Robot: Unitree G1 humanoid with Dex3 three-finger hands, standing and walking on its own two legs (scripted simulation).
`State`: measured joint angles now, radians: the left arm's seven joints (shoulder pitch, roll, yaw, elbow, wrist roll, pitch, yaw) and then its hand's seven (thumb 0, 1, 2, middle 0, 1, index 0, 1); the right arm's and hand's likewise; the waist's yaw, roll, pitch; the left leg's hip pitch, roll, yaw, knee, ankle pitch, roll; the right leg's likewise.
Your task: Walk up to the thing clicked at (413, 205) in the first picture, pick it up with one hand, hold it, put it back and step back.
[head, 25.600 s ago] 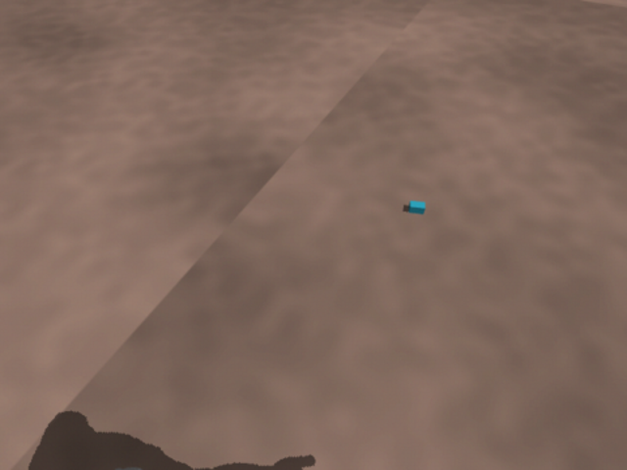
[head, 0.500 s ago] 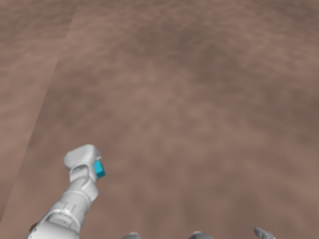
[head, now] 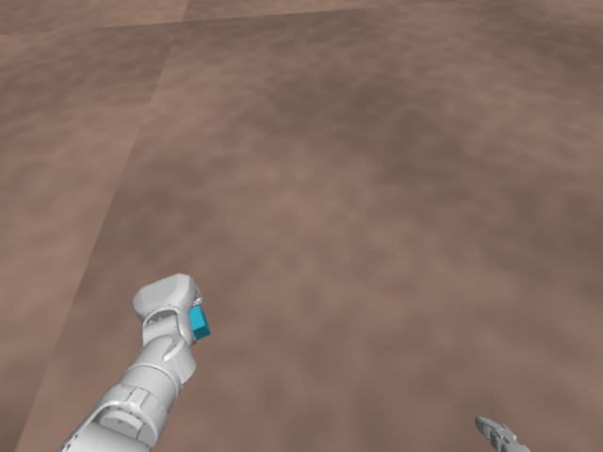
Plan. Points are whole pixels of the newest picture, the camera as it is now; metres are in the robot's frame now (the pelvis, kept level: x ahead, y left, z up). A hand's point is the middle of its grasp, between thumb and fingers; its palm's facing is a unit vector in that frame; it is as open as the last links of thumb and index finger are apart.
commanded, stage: hold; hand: left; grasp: from above
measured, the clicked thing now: (186, 327) +0.33 +0.22 -0.10
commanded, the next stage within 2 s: crouch in 1.50 s
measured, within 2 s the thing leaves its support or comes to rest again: neither
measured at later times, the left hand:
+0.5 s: hand (175, 328) +0.30 +0.21 -0.03, palm faces -0.37 -0.19 -0.91, open 6.9 cm
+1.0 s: hand (167, 329) +0.29 +0.22 -0.02, palm faces -0.37 -0.19 -0.91, open 7.0 cm
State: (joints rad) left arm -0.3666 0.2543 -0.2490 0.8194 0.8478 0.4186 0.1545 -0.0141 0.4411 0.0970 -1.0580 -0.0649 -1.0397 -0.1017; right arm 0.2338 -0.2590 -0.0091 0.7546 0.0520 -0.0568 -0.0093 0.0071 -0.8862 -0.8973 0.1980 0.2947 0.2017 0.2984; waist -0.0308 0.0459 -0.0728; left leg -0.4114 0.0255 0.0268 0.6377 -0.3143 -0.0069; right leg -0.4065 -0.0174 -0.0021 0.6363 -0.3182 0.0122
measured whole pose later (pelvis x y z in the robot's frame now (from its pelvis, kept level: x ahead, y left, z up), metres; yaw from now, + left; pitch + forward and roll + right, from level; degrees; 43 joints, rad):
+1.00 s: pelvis -0.01 +0.00 +0.01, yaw +0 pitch +0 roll +0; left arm -0.27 0.30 -0.29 0.58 0.88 0.44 -0.01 -0.01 0.44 0.16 -0.99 -0.17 -0.98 -0.19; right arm 0.19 -0.26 0.01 0.69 0.06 -0.03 -0.01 0.01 -0.88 -0.90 0.20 0.29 0.20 0.30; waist 0.01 0.06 -0.03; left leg -0.26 0.02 0.04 0.50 -0.25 -0.01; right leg -0.27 -0.02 0.00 0.51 -0.25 0.01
